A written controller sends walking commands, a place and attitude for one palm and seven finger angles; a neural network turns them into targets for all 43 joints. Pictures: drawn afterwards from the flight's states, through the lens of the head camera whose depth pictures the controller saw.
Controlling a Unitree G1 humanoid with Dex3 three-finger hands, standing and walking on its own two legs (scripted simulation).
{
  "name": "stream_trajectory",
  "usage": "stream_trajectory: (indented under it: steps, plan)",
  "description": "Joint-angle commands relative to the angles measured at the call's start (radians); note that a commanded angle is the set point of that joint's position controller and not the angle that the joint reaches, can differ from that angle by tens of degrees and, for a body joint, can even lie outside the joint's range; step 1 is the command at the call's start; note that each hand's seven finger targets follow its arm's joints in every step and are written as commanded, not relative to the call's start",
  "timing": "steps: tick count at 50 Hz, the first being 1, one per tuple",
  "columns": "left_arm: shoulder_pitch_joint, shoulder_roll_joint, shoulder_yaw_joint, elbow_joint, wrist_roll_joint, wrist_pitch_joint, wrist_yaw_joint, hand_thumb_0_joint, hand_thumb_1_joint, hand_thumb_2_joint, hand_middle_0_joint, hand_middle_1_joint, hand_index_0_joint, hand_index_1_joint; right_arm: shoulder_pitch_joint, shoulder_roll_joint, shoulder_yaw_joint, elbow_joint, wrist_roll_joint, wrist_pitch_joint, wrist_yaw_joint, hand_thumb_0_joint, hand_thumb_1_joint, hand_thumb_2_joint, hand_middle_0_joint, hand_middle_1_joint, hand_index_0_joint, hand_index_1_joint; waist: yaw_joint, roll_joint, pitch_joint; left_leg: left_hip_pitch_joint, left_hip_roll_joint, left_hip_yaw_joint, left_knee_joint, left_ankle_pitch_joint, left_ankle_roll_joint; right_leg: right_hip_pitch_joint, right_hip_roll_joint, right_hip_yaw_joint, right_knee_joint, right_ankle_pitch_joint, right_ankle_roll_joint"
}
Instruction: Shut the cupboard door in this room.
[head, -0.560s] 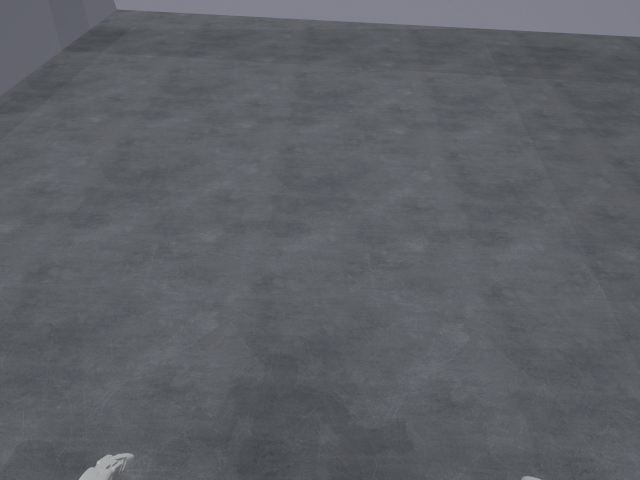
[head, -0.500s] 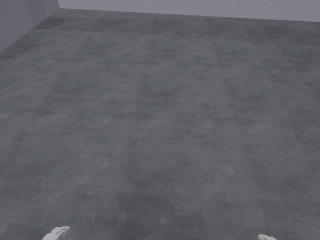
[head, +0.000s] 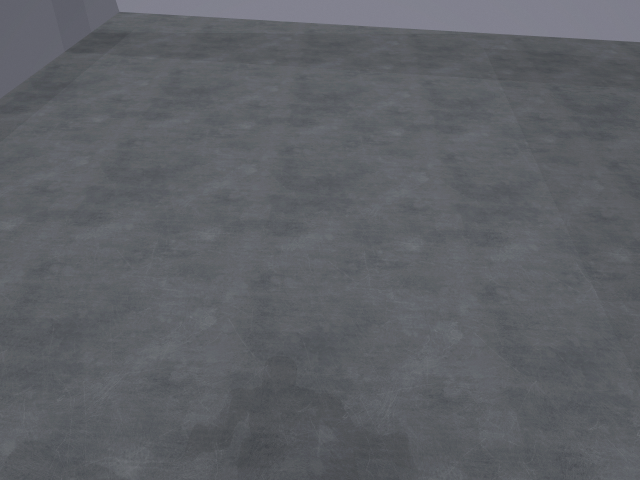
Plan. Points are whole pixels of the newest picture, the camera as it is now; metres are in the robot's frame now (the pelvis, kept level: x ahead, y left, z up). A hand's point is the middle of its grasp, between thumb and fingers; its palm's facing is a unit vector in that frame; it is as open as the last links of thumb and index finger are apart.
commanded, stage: stand and wait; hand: left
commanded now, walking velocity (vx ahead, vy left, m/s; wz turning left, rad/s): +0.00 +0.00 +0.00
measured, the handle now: out of the picture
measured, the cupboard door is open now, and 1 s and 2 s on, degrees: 90 90 90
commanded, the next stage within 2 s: turn or walk to find it in 0.34 s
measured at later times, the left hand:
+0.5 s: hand out of the picture +0.07 +0.24 -0.16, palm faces -0.01 -0.94 -0.33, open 7.4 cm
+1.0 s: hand out of the picture +0.02 +0.20 -0.16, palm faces +0.18 -0.94 -0.28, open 7.4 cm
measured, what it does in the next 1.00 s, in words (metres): lifts its right foot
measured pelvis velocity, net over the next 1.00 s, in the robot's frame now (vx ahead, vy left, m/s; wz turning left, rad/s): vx -0.03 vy -0.02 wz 0.18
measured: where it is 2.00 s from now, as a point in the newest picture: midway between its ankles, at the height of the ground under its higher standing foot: outside the picture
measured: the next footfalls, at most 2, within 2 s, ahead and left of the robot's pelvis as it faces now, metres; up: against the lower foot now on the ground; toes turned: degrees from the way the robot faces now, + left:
right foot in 1.04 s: +0.01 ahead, -0.13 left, +0.00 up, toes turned +11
left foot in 1.50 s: -0.09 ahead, +0.09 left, +0.00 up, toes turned +29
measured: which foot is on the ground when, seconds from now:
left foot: down 0.00-1.00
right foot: down 0.00-0.74, up 0.76-1.00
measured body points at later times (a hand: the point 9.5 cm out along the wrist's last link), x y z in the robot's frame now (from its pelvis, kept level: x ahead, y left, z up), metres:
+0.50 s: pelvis -0.01 +0.00 +0.00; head -0.01 +0.00 +0.45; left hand +0.07 +0.29 -0.13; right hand +0.06 -0.30 -0.14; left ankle +0.00 +0.12 -0.74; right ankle +0.00 -0.12 -0.74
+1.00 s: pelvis -0.03 -0.02 -0.01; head +0.01 -0.02 +0.44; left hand +0.01 +0.25 -0.14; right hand +0.06 -0.25 -0.17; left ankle +0.00 +0.12 -0.74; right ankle -0.04 -0.14 -0.73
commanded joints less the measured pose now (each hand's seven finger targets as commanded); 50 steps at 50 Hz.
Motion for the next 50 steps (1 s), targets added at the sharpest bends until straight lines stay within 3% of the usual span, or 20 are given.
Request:
stream_trajectory:
  steps: [1,10,19,22,25,31,33,35,36,37,38,40,42,47,49,50]
  plan:
    - [-0.067,0.212,0.045,-0.067,-0.001,-0.026,0.012,0.0,0.9,0.9,-0.2,-0.3,-0.2,-0.3,-0.068,-0.205,-0.043,-0.062,0.002,-0.025,-0.016,0.0,-0.9,-0.9,0.2,0.3,0.2,0.3,-0.005,-0.009,-0.068,0.008,0.117,-0.09,-0.081,0.128,0.034,-0.003,-0.112,0.098,-0.09,0.12,-0.038]
    - [-0.066,0.215,0.045,-0.053,0.002,-0.023,0.01,0.0,0.9,0.9,-0.2,-0.3,-0.2,-0.3,-0.046,-0.208,-0.042,-0.038,0.001,-0.022,-0.012,0.0,-0.9,-0.9,0.2,0.3,0.2,0.3,-0.005,-0.016,-0.032,-0.024,0.114,-0.1,-0.106,0.028,0.032,-0.037,-0.108,0.12,-0.128,-0.024,-0.037]
    - [-0.067,0.215,0.047,-0.052,0.002,-0.024,0.011,0.0,0.9,0.9,-0.2,-0.3,-0.2,-0.3,-0.046,-0.208,-0.043,-0.034,0.002,-0.023,-0.01,0.0,-0.9,-0.9,0.2,0.3,0.2,0.3,-0.004,-0.006,-0.044,-0.031,0.117,-0.108,-0.097,0.079,0.033,-0.024,-0.112,0.1,-0.106,0.027,-0.033]
    - [-0.038,0.17,0.044,-0.056,0.002,-0.009,0.017,0.0,0.9,0.9,-0.2,-0.3,-0.2,-0.3,-0.029,-0.155,-0.034,-0.043,0.0,-0.009,-0.006,0.0,-0.9,-0.9,0.2,0.3,0.2,0.3,0.0,0.0,-0.028,-0.077,0.111,-0.115,-0.062,0.092,0.03,-0.033,-0.119,0.084,-0.076,0.021,-0.022]
    - [0.005,0.11,0.035,-0.06,0.002,0.012,0.025,0.0,0.9,0.9,-0.2,-0.3,-0.2,-0.3,0.011,-0.08,-0.022,-0.051,-0.003,0.012,-0.003,0.0,-0.9,-0.9,0.2,0.3,0.2,0.3,0.001,-0.022,-0.033,-0.128,0.093,-0.103,-0.009,0.091,0.016,-0.041,-0.143,0.086,-0.057,0.009,-0.014]
    - [0.023,0.128,0.056,-0.121,0.006,0.021,0.033,0.0,0.9,0.9,-0.2,-0.3,-0.2,-0.3,0.062,-0.064,-0.041,-0.097,-0.001,0.03,-0.002,0.0,-0.9,-0.9,0.2,0.3,0.2,0.3,-0.008,-0.092,-0.087,-0.156,0.054,-0.08,0.153,0.127,0.011,-0.061,-0.226,0.092,-0.012,0.088,-0.062]
    - [0.017,0.121,0.06,-0.142,0.008,0.023,0.037,0.0,0.9,0.9,-0.2,-0.3,-0.2,-0.3,0.08,-0.06,-0.05,-0.11,-0.001,0.031,-0.001,0.0,-0.9,-0.9,0.2,0.3,0.2,0.3,-0.017,-0.079,-0.102,-0.146,0.061,-0.09,0.173,0.151,0.015,-0.079,-0.231,0.065,0.034,0.117,-0.067]
    - [0.004,0.094,0.062,-0.165,0.007,0.026,0.038,0.0,0.9,0.9,-0.2,-0.3,-0.2,-0.3,0.101,-0.069,-0.056,-0.122,-0.005,0.03,0.0,0.0,-0.9,-0.9,0.2,0.3,0.2,0.3,-0.027,0.014,-0.102,-0.147,0.103,-0.183,0.101,0.217,0.043,-0.111,-0.159,-0.014,0.143,0.053,-0.026]
    - [0.001,0.064,0.061,-0.174,0.004,0.028,0.037,0.0,0.9,0.9,-0.2,-0.3,-0.2,-0.3,0.105,-0.093,-0.062,-0.128,-0.01,0.027,-0.002,0.0,-0.9,-0.9,0.2,0.3,0.2,0.3,-0.029,0.115,-0.083,-0.154,0.165,-0.296,0.012,0.249,0.085,-0.14,-0.08,-0.072,0.25,-0.024,0.014]
    - [-0.006,0.042,0.056,-0.187,0.003,0.027,0.038,0.0,0.9,0.9,-0.2,-0.3,-0.2,-0.3,0.121,-0.117,-0.072,-0.134,-0.01,0.022,-0.005,0.0,-0.9,-0.9,0.2,0.3,0.2,0.3,-0.032,0.205,-0.063,-0.114,0.242,-0.436,-0.071,0.325,0.152,-0.217,-0.016,-0.082,0.378,-0.207,0.034]
    - [-0.012,0.035,0.059,-0.197,0.004,0.027,0.041,0.0,0.9,0.9,-0.2,-0.3,-0.2,-0.3,0.148,-0.118,-0.079,-0.135,-0.008,0.019,-0.013,0.0,-0.9,-0.9,0.2,0.3,0.2,0.3,-0.045,0.216,-0.072,-0.063,0.273,-0.5,-0.1,0.391,0.202,-0.28,-0.013,-0.028,0.5,-0.33,0.029]
    - [-0.002,0.029,0.066,-0.192,0.005,0.029,0.042,0.0,0.9,0.9,-0.2,-0.3,-0.2,-0.3,0.146,-0.102,-0.083,-0.142,-0.006,0.019,-0.024,0.0,-0.9,-0.9,0.2,0.3,0.2,0.3,-0.033,0.187,-0.09,-0.015,0.26,-0.471,-0.072,0.421,0.221,-0.338,-0.034,0.024,0.6,-0.319,0.028]
    - [0.018,0.004,0.066,-0.188,0.003,0.025,0.037,0.0,0.9,0.9,-0.2,-0.3,-0.2,-0.3,0.118,-0.086,-0.086,-0.158,-0.008,0.021,-0.029,0.0,-0.9,-0.9,0.2,0.3,0.2,0.3,-0.022,0.155,-0.117,0.009,0.226,-0.416,-0.034,0.441,0.212,-0.329,-0.032,0.017,0.555,-0.29,0.038]
    - [0.044,-0.036,0.065,-0.199,-0.007,0.021,0.035,0.0,0.9,0.9,-0.2,-0.3,-0.2,-0.3,0.13,-0.078,-0.101,-0.169,-0.013,0.033,-0.026,0.0,-0.9,-0.9,0.2,0.3,0.2,0.3,-0.025,0.139,-0.128,-0.019,0.178,-0.412,-0.011,0.427,0.182,-0.194,0.01,-0.011,0.294,-0.237,0.042]
    - [0.1,-0.033,0.072,-0.187,-0.009,0.018,0.037,0.0,0.9,0.9,-0.2,-0.3,-0.2,-0.3,0.113,-0.072,-0.105,-0.178,-0.009,0.039,-0.02,0.0,-0.9,-0.9,0.2,0.3,0.2,0.3,-0.004,0.13,-0.135,-0.102,0.135,-0.4,0.011,0.321,0.14,-0.059,0.024,-0.029,0.126,-0.113,0.041]
    - [0.136,-0.02,0.078,-0.18,-0.007,0.013,0.039,0.0,0.9,0.9,-0.2,-0.3,-0.2,-0.3,0.097,-0.063,-0.105,-0.187,-0.004,0.041,-0.016,0.0,-0.9,-0.9,0.2,0.3,0.2,0.3,0.017,0.113,-0.133,-0.181,0.099,-0.373,0.044,0.223,0.101,0.042,0.005,-0.027,-0.006,-0.021,0.039]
